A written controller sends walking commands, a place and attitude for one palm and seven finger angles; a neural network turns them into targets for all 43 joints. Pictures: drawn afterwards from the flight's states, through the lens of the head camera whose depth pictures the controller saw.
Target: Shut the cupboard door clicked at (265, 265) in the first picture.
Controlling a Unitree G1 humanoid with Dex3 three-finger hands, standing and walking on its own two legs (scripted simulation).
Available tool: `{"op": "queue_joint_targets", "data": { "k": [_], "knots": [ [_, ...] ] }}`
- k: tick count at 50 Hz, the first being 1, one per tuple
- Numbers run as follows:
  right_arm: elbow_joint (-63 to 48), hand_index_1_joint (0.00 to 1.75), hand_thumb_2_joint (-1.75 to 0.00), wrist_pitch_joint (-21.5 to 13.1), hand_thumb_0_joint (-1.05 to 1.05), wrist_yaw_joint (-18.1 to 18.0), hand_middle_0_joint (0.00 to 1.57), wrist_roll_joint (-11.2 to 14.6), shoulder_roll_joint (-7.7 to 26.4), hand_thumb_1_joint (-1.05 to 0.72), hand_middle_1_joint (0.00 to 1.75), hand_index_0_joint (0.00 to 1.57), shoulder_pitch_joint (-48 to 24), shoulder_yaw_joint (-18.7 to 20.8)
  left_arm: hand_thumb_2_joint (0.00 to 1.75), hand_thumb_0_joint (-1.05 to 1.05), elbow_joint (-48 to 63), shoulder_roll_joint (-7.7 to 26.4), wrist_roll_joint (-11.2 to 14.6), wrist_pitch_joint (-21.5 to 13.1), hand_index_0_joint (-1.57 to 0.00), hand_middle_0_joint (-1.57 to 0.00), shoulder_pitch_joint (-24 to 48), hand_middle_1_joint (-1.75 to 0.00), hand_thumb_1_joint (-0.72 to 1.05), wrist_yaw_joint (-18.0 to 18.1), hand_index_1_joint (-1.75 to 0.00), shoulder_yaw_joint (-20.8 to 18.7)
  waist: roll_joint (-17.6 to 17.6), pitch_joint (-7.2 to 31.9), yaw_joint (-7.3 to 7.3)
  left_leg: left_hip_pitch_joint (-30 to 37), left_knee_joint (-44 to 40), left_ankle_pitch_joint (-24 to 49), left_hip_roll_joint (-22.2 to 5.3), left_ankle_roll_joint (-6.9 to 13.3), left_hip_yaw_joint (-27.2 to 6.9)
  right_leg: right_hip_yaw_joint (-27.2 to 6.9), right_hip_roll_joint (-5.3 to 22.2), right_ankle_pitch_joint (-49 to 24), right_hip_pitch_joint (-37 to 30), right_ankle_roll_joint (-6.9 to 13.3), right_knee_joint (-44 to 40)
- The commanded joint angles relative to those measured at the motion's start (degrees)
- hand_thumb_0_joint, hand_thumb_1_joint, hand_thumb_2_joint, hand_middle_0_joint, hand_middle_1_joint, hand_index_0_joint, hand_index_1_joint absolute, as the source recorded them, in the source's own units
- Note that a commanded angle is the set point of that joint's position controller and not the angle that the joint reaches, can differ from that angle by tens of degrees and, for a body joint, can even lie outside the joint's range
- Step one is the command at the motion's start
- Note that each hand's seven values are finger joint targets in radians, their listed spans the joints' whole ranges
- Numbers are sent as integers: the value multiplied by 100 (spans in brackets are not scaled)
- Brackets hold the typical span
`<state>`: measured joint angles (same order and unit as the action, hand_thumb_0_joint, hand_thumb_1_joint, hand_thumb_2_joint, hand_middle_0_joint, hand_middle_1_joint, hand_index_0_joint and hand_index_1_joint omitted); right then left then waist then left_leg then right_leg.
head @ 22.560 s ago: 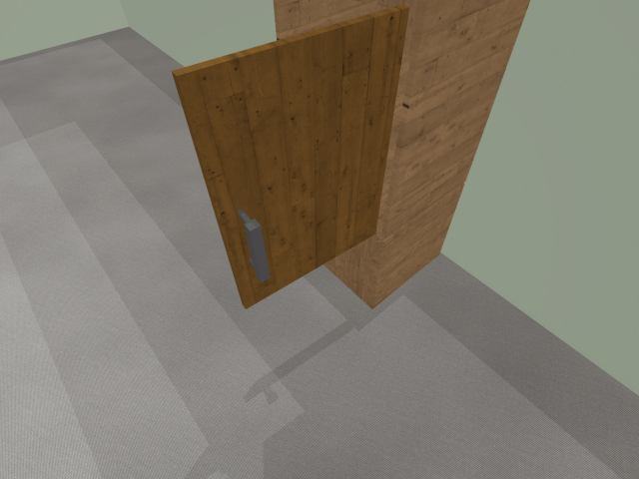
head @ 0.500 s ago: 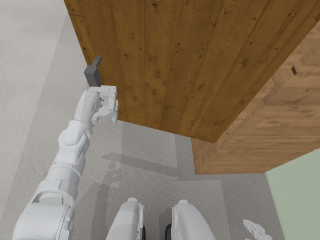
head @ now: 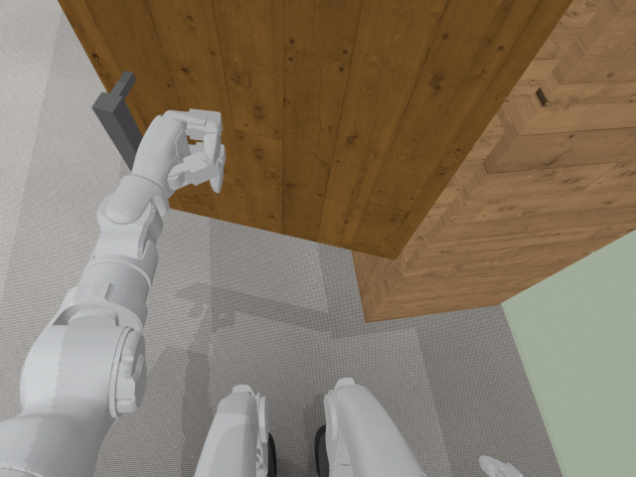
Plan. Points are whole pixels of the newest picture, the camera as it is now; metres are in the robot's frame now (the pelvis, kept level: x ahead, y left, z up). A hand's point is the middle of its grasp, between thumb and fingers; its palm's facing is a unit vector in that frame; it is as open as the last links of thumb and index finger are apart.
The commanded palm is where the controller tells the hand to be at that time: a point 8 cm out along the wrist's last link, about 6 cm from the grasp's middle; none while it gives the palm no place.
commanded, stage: push the door shut along its arc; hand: left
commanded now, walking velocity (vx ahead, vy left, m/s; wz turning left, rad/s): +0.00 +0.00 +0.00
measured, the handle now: (142, 139) +0.53 +0.19 +0.04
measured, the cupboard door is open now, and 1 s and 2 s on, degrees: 69 53 53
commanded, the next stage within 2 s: pull the fist back off the door in 0.58 s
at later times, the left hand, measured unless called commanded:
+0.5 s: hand (229, 142) +0.52 +0.08 +0.05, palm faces -0.46 -0.89 -0.05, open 3.1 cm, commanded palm +0.54 +0.08 +0.05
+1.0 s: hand (259, 131) +0.55 +0.04 +0.04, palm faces +0.01 -1.00 -0.09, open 3.0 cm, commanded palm +0.51 +0.08 +0.05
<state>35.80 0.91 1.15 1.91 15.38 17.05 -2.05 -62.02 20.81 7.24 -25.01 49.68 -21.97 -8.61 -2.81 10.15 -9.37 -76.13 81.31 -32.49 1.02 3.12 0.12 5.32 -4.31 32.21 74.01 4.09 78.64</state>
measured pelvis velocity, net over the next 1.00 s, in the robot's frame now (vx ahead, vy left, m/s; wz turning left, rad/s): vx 0.01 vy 0.00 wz -0.02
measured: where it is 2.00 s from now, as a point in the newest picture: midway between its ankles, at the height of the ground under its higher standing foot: outside the picture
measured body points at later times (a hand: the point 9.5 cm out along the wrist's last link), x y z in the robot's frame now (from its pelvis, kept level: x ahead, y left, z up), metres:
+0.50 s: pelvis -0.01 +0.00 -0.02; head +0.16 +0.04 +0.40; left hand +0.54 +0.13 +0.06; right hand +0.02 -0.28 -0.12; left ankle +0.04 +0.09 -0.59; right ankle +0.04 -0.08 -0.59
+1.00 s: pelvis +0.01 +0.00 -0.01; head +0.18 +0.00 +0.41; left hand +0.54 +0.09 +0.04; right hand -0.02 -0.23 -0.13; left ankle +0.04 +0.09 -0.59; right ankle +0.04 -0.08 -0.59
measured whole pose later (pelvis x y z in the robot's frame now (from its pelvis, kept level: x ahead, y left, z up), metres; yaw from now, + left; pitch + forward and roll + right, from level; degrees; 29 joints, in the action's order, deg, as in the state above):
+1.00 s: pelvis +0.01 +0.00 -0.01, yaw -1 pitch +33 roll -3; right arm 38.1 -0.6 9.0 -5.2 11.7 23.3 -0.7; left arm -60.9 12.5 -5.6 -26.2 54.9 13.6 -11.9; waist -4.8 11.4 -12.3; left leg -81.7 82.2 -33.3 0.3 3.2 1.2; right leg 4.2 -4.9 32.5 80.1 3.6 79.6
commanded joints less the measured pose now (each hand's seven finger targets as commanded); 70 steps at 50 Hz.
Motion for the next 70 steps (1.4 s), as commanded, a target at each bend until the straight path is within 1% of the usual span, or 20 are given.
{"op": "queue_joint_targets", "data": {
  "k": [1,4,7,15,23,33,34,35,38,41,44,47,49,51,53,55,59,64,65,70],
  "knots": [
    [-398,30,-90,-146,0,-80,20,-25,972,-90,30,20,779,379,90,0,921,1050,42,-254,-130,-130,2712,-150,90,-11,-150,-254,-232,2873,-224,1645,-630,1652,-97,21,-542,-901,158,-1380,-1525,-144,-1141],
    [-377,30,-90,-162,0,-103,20,-30,1002,-90,30,20,858,397,90,0,1034,1242,42,-252,-130,-130,2911,-150,90,-123,-150,-365,-216,3201,-232,1741,-559,1810,-108,31,-544,-924,153,-1558,-1636,-155,-1105],
    [-370,30,-90,-203,0,-113,20,-18,992,-90,30,20,889,405,90,0,1234,1071,89,-193,-130,-130,3212,-150,90,-265,-150,-149,-422,3376,-291,1902,-541,1885,-93,42,-559,-939,152,-1606,-1580,-145,-1111],
    [-87,30,-90,-367,0,-196,20,-32,1085,-90,30,20,975,357,90,0,638,699,57,118,-130,-130,4210,-150,90,-288,-150,296,-392,2653,-746,1808,-471,1234,-146,89,-684,-799,110,-754,-638,-144,-1245],
    [92,30,-90,-597,0,-193,20,-138,1183,-90,30,20,1096,356,90,0,508,507,-52,211,-130,-130,4928,-150,90,-296,-150,508,-1096,3087,-890,2647,-456,1483,-189,33,-976,-422,67,-856,325,-88,-883],
    [217,30,-90,-657,0,-159,20,-234,1228,-90,30,20,1309,385,90,0,366,352,-323,561,-130,-130,5525,-150,90,-187,-150,636,-1269,3281,-1120,3001,-412,1634,-264,0,-1257,-255,59,-952,949,-105,-663],
    [219,30,-90,-657,0,-153,20,-242,1216,-90,30,20,1335,374,90,0,286,396,-336,613,-130,-130,5488,-150,90,-177,-150,604,-1273,3262,-1104,2952,-418,1648,-246,-3,-1241,-245,58,-959,889,-94,-670],
    [39,30,-90,-652,0,-101,20,-362,1125,-90,30,20,1665,297,90,0,236,774,56,633,-130,-130,5170,-150,90,888,-150,-636,-1183,3192,-706,2698,-710,1303,-316,-118,-1322,-228,82,-876,718,-123,-582],
    [-34,30,-90,-572,0,164,20,-493,1018,-90,30,20,1525,342,90,0,111,79,-149,618,-130,-130,4508,-150,90,2005,-150,-461,-1107,3082,-656,2696,-890,1270,-333,-242,-1399,-180,121,-838,716,-178,-564],
    [-93,30,-90,-511,0,406,20,-657,921,-90,30,20,1573,422,90,0,729,-98,-411,146,-130,-130,4240,-150,90,3049,-150,-677,-1082,3543,-460,2761,-827,1695,-291,-292,-1171,-246,97,-1045,344,-214,-639],
    [-55,30,-90,-435,0,663,20,-765,857,-90,30,20,1626,563,90,0,1397,-109,-1209,-477,-130,-130,3890,-150,90,3771,-150,-411,-1262,4050,-371,3172,-700,2506,-308,-399,-1017,-279,48,-1444,81,-200,-657],
    [-31,30,-90,-260,0,752,20,-752,851,-90,30,20,1751,666,90,0,1595,-65,-1536,-711,-130,-130,3495,-150,90,3697,-150,-189,-656,4131,-466,2827,-713,2650,-221,-248,-742,-403,49,-2081,-958,-242,-850],
    [-97,30,-90,-146,0,717,20,-648,851,-90,30,20,1678,672,90,0,1491,-50,-1358,-619,-130,-130,3079,-150,90,3478,-150,-259,-299,3973,-398,2468,-862,2270,-149,-175,-585,-525,59,-2173,-1609,-284,-1076],
    [-115,30,-90,-59,0,621,20,-559,811,-90,30,20,1598,618,90,0,1097,29,-1095,-422,-130,-130,2836,-150,90,3297,-150,-429,152,3359,-392,1756,-979,1693,-77,-105,-408,-722,103,-1962,-2121,-333,-1360],
    [-165,30,-90,-53,0,527,20,-514,763,-90,30,20,1510,576,90,0,1060,74,-852,-398,-130,-130,2650,-150,90,3201,-150,-621,285,3097,-298,1425,-1027,1523,-38,-77,-288,-889,157,-1936,-2402,-352,-1489],
    [-245,30,-90,-69,0,488,20,-502,681,-90,30,20,1378,556,90,0,1316,-46,-696,-576,-130,-130,2291,-150,90,3121,-150,-609,231,3049,-122,1358,-1055,1639,-19,-88,-223,-1026,201,-2258,-2690,-346,-1512],
    [-249,30,-90,-83,0,531,20,-501,607,-90,30,20,1233,610,90,0,1481,-565,-708,-1080,-130,-130,1375,-150,90,2946,-150,-182,192,2925,-25,1621,-1021,2038,4,-93,-163,-988,245,-3034,-2654,-419,-1392],
    [-328,30,-90,127,0,544,20,-396,608,-90,30,20,1027,674,90,0,1332,-1034,-781,-1049,-130,-130,540,-150,90,2691,-150,389,461,2542,18,1407,-985,1735,57,-84,-107,-1221,372,-3050,-2756,-563,-1534],
    [-372,30,-90,155,0,524,20,-380,601,-90,30,20,939,689,90,0,1517,-1198,-704,-1011,-130,-130,658,-150,90,2654,-150,539,402,2546,-32,1437,-963,1656,72,-76,-85,-1292,411,-2961,-2761,-583,-1608],
    [-472,30,-90,139,0,366,20,-318,578,-90,30,20,597,707,90,0,2859,-1023,-440,-1214,-130,-130,1020,-150,90,2765,-150,493,65,3161,131,1935,-958,1839,92,-83,-121,-1265,405,-2962,-2965,-498,-1563]
  ]
}}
